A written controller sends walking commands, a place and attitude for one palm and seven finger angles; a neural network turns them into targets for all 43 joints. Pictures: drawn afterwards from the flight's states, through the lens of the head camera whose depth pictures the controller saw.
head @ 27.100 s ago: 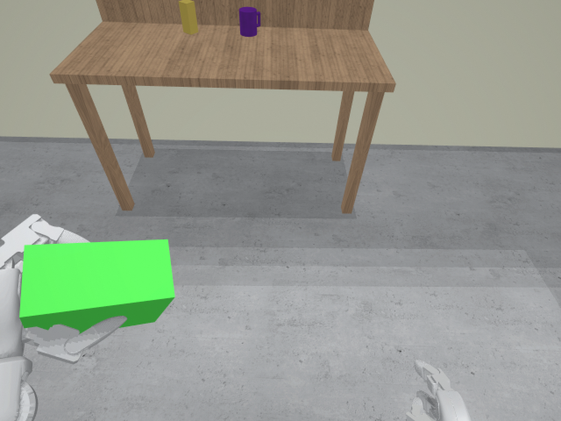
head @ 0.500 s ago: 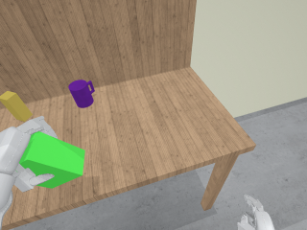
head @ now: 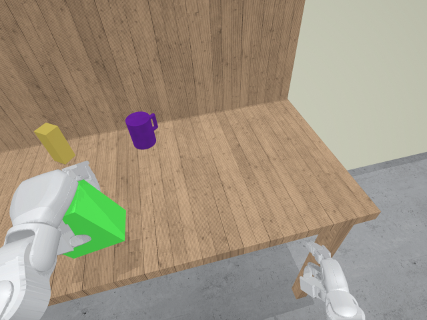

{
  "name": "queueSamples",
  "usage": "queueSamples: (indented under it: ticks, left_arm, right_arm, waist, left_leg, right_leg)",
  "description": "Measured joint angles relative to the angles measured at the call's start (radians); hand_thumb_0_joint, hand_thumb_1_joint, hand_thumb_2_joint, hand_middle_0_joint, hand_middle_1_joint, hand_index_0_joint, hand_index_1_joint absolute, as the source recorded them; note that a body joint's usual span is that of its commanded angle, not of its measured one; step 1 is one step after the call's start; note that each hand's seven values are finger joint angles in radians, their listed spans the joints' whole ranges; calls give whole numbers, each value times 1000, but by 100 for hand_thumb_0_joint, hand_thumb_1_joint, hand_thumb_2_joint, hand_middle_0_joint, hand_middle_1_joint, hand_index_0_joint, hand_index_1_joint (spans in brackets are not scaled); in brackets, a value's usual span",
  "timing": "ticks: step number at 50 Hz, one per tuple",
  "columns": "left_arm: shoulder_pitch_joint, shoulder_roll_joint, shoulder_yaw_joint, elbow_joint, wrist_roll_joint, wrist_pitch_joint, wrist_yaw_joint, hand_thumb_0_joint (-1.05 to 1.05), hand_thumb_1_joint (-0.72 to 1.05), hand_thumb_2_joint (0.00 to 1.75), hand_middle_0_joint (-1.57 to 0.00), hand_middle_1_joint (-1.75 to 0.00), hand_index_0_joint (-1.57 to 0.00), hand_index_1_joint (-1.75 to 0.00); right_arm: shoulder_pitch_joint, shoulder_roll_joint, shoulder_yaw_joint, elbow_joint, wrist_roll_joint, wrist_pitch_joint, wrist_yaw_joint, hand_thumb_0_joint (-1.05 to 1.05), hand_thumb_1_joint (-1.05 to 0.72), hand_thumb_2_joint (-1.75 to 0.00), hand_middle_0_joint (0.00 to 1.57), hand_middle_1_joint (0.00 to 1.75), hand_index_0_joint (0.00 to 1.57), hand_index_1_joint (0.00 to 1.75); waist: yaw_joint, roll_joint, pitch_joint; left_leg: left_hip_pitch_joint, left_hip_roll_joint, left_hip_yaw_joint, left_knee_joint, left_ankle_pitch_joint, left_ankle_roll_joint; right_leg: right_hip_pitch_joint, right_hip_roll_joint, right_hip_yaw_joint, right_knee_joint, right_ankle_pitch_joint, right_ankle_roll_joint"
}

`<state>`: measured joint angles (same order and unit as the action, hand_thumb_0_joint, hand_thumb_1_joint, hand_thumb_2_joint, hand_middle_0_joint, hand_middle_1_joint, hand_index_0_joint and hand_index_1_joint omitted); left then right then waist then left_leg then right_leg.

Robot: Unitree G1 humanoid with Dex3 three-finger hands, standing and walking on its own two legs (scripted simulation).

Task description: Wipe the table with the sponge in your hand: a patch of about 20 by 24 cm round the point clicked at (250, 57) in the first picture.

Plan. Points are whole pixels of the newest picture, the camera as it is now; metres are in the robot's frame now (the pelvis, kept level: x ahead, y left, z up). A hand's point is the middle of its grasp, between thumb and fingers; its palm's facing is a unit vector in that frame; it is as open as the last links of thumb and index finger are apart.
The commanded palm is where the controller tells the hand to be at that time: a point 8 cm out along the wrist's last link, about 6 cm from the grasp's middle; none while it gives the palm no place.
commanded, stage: turn the palm down, sponge in hand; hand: left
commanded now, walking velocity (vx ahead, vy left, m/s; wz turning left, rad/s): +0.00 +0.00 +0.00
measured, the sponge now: (85, 225) +0.23 +0.29 +0.07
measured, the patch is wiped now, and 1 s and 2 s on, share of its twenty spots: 0.00 0.00 0.00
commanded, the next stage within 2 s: move the sponge above the wiping area in 0.70 s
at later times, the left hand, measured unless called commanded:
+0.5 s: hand (78, 217) +0.22 +0.27 +0.12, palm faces +0.05 -0.07 -1.00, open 10.2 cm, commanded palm +0.18 +0.26 +0.18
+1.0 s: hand (90, 214) +0.23 +0.26 +0.11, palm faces +0.04 -0.09 -1.00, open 10.2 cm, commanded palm +0.20 +0.25 +0.18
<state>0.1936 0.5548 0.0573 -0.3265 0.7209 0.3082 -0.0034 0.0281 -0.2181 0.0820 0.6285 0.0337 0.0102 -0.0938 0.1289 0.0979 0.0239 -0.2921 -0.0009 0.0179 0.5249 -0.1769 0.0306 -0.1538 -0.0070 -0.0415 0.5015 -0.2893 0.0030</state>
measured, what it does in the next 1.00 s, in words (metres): stands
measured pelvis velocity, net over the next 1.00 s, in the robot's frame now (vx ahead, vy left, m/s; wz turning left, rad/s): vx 0.00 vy -0.02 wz -0.01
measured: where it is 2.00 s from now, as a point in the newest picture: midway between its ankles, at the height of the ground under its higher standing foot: outside the picture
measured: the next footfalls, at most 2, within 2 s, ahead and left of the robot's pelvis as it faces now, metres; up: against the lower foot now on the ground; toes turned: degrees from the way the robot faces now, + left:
none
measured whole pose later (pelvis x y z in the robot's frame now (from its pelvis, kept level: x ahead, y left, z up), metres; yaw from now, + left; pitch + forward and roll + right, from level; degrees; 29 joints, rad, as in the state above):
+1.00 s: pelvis +0.00 -0.02 +0.00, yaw -1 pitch -5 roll -1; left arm 0.13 0.50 -0.03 -0.18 0.89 0.32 -0.03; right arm 0.01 -0.26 0.03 0.70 0.03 0.00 -0.07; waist 0.13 0.13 0.04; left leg -0.22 0.02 0.02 0.45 -0.15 0.01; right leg -0.09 0.01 -0.03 0.45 -0.27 -0.02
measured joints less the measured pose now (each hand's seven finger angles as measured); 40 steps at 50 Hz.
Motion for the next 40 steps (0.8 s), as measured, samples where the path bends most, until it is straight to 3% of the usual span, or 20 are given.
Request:
queueSamples:
  ticks: [7,17,40]
  left_arm:
    - [-42,-15,-38,48,76,35,-26,0,-51,105,-74,-133,-72,-134]
    - [-58,-17,-69,95,159,21,-34,0,-51,105,-74,-133,-72,-133]
    - [-58,-36,-69,141,153,9,-35,0,-51,105,-74,-133,-72,-133]
  right_arm:
    - [-22,-14,-3,27,1,9,4,1,-90,-90,20,30,20,30]
    - [-27,-27,-18,61,-7,10,19,1,-90,-90,20,30,20,30]
    - [-19,-45,-44,75,-5,-10,17,1,-90,-90,20,30,20,30]
  waist:
    - [11,12,18]
    - [14,28,21]
    - [1,32,14]
  left_leg:
    - [26,-4,-2,-33,24,1]
    - [52,7,-4,-54,37,-10]
    - [77,25,-3,-67,36,-29]
  right_leg:
    - [20,-2,-2,-20,15,-4]
    - [42,9,-2,-35,26,-12]
    - [59,28,5,-42,25,-29]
